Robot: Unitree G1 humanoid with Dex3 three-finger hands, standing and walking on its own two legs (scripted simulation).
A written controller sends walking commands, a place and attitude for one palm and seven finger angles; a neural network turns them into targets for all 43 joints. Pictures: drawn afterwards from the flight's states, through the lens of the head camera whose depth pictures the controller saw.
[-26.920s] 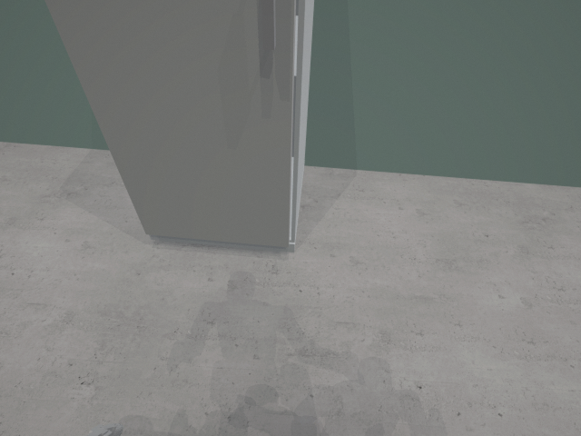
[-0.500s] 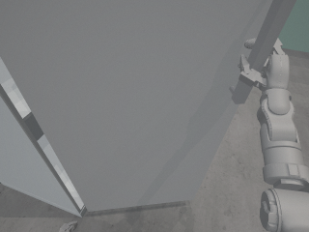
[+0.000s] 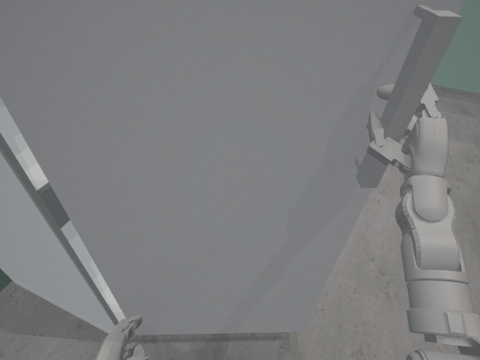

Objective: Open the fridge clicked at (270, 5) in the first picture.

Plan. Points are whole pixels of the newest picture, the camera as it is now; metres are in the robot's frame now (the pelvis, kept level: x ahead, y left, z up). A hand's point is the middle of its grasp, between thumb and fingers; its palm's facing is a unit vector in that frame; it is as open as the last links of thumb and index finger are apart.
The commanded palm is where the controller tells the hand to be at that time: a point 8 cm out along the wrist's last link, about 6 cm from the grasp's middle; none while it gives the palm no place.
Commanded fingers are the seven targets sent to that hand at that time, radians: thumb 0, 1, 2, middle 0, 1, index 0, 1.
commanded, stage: stop walking and hold the door back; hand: right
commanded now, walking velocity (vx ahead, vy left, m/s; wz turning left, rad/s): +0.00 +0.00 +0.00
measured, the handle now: (390, 108) +0.40 -0.17 +0.28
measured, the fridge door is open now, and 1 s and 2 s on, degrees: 65 66 64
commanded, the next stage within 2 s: loosen the grip on the handle in 0.46 s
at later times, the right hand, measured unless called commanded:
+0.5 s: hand (379, 148) +0.35 -0.15 +0.24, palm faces +0.20 +0.97 -0.17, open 6.7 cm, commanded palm +0.32 -0.21 +0.22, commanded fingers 0.00 -0.90 -0.90 0.45 1.40 0.45 1.40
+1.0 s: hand (380, 143) +0.37 -0.16 +0.24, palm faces +0.25 +0.95 -0.17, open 13.6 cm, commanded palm +0.33 -0.21 +0.24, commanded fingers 0.00 0.55 -0.20 0.28 1.18 0.28 1.18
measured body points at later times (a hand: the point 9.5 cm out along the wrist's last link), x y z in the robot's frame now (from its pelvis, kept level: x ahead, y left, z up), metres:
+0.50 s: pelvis +0.03 +0.01 +0.01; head +0.00 +0.02 +0.46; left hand +0.20 +0.24 -0.08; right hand +0.34 -0.20 +0.25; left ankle +0.07 +0.15 -0.73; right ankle +0.01 -0.10 -0.73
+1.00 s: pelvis +0.03 +0.05 +0.00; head +0.03 +0.07 +0.45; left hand +0.18 +0.30 -0.10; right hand +0.35 -0.21 +0.25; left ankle +0.07 +0.15 -0.73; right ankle +0.01 -0.10 -0.73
